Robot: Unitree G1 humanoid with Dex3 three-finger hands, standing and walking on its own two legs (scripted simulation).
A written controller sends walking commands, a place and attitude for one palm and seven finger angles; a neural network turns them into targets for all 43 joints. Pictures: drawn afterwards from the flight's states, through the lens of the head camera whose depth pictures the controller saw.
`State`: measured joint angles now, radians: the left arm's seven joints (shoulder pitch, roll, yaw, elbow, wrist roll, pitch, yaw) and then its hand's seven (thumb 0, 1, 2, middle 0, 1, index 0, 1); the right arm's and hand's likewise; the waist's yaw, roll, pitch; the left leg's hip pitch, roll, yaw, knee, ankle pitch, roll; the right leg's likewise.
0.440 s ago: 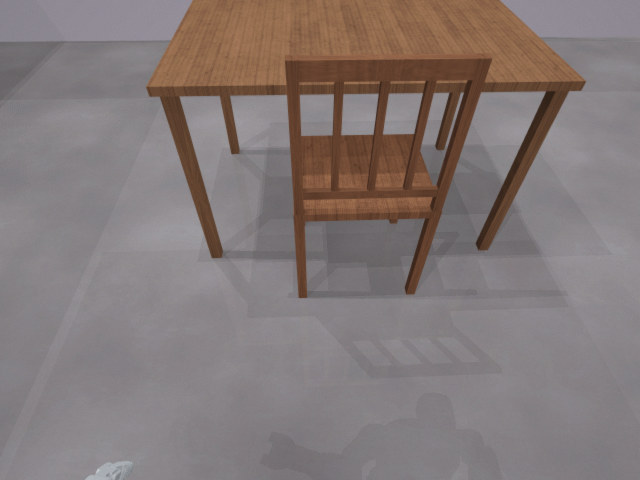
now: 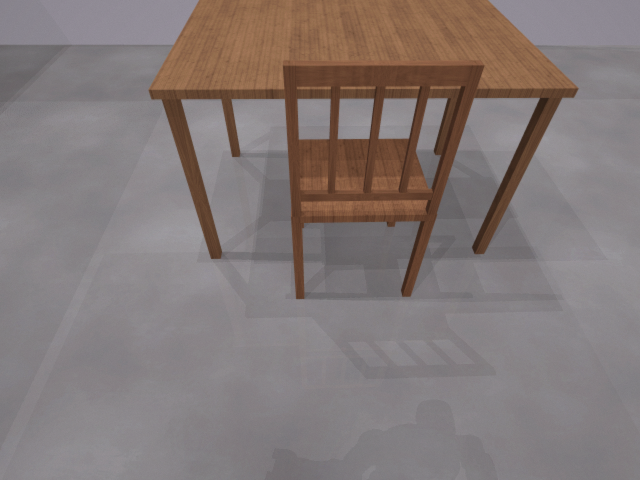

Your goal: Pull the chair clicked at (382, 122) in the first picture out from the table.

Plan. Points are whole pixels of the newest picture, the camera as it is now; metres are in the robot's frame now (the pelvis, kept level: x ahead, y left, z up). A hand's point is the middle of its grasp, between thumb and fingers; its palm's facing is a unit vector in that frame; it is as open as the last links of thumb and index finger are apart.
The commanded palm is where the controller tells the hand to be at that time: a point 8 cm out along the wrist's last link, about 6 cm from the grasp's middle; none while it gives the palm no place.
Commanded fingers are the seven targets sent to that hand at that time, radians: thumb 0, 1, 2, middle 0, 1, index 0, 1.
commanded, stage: stand and wait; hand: left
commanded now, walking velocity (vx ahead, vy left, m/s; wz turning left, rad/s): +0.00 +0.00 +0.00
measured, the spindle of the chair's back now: (373, 144) +0.91 -0.08 -0.09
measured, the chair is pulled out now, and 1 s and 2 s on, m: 0.00 0.00 0.00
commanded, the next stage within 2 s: look at it before walking up in 0.38 s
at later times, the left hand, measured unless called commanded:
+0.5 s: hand out of the picture +0.07 +0.23 -0.15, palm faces -0.03 -0.94 -0.33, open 7.4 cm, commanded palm none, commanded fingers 0.00 0.90 0.90 -0.20 -0.30 -0.20 -0.30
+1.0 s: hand out of the picture +0.06 +0.23 -0.15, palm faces -0.04 -0.94 -0.33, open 7.4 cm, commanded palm none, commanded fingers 0.00 0.90 0.90 -0.20 -0.30 -0.20 -0.30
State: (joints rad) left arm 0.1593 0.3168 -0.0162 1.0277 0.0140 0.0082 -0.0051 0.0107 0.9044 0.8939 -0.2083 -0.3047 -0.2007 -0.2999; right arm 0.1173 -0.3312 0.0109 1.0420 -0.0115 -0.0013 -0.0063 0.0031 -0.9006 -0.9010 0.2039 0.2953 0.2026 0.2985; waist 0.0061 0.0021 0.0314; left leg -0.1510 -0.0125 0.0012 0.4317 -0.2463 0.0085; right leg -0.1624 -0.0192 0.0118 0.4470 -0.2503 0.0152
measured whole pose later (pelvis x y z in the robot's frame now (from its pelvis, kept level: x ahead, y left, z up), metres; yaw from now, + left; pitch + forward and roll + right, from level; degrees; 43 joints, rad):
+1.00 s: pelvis -0.01 -0.01 +0.00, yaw -1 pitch -2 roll +0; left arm 0.14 0.33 -0.01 1.09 0.01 -0.01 -0.01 0.01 0.91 0.89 -0.21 -0.30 -0.20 -0.30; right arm 0.13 -0.34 0.01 1.12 -0.01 -0.01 -0.01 0.00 -0.90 -0.90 0.20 0.30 0.20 0.30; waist 0.00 0.01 0.03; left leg -0.13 0.01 0.00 0.36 -0.20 -0.01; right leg -0.15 0.00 0.01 0.38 -0.20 0.00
